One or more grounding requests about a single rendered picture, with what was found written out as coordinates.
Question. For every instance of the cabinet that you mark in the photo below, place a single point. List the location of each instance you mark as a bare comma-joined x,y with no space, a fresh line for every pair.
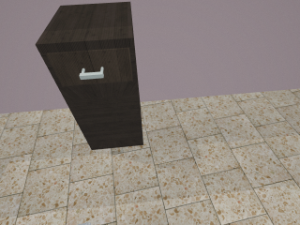
108,113

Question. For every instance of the handle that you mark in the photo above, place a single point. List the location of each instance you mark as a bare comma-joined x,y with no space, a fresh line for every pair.
92,75

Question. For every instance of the drawer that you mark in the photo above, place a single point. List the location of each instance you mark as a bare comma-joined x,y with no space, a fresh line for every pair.
116,64

